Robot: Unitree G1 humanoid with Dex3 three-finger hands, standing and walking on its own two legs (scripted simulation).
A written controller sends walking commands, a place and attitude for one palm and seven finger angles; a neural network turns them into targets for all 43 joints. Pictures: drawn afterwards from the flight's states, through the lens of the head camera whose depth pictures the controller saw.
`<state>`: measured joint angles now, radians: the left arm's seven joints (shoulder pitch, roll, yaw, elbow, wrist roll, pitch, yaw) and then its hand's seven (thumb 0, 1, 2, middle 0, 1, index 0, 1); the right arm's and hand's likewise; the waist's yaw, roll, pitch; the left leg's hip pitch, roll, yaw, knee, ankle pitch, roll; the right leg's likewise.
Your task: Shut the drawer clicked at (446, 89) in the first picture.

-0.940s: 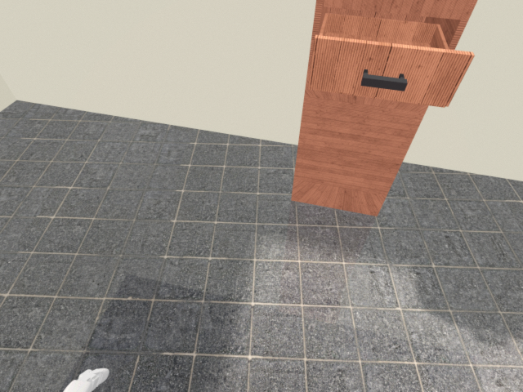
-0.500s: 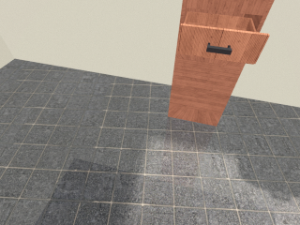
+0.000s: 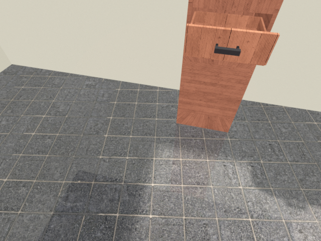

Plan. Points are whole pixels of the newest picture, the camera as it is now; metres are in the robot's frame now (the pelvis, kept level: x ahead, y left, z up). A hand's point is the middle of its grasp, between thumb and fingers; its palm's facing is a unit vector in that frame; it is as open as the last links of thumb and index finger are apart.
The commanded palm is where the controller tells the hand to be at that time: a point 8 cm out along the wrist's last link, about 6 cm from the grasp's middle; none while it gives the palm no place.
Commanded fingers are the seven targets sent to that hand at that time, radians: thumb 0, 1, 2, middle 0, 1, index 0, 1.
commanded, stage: look at it before walking up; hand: left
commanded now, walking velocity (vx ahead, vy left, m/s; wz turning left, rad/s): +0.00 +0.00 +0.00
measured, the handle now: (227, 48) +0.87 -0.25 +0.06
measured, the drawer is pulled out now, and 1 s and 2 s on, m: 0.23 0.23 0.23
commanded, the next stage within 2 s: walk to a spot facing it in 0.50 s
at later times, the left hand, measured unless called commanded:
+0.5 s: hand out of the picture +0.08 +0.25 -0.15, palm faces -0.04 -0.94 -0.34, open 7.4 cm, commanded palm none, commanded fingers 0.00 0.90 0.90 -0.20 -0.30 -0.20 -0.30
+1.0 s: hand out of the picture +0.06 +0.19 -0.18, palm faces -0.15 -0.95 -0.28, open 7.4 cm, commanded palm none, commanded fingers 0.00 0.90 0.90 -0.20 -0.30 -0.20 -0.30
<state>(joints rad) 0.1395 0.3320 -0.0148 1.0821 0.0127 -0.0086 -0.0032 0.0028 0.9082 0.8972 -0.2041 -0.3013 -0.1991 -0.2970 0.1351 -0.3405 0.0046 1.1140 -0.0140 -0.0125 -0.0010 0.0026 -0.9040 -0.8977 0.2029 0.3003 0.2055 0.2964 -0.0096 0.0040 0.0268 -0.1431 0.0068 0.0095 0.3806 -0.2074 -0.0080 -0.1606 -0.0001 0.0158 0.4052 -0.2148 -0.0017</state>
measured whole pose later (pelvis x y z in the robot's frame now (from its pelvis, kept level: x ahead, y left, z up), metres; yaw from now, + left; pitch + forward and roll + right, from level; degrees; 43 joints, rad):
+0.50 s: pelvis +0.01 +0.00 +0.00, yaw +0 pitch -1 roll +0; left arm 0.14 0.34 -0.01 1.09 0.01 -0.01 0.00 0.00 0.91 0.90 -0.20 -0.30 -0.20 -0.30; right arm 0.12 -0.34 0.01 1.12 -0.01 -0.02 0.00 0.00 -0.90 -0.90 0.20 0.30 0.21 0.30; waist 0.00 0.00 0.03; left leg -0.13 0.01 0.01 0.36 -0.21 -0.01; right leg -0.15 0.00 0.02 0.38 -0.21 0.00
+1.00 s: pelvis -0.01 -0.02 -0.03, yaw -11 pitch -2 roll +2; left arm 0.25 0.24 0.03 0.96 0.02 0.05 -0.02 0.00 0.91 0.90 -0.20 -0.30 -0.20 -0.30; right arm 0.15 -0.24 -0.04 0.98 -0.02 0.03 -0.02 0.00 -0.90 -0.90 0.20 0.30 0.21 0.30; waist 0.04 0.01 0.09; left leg -0.24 0.09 0.18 0.65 -0.36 -0.04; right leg -0.33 0.01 0.01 0.71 -0.34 0.00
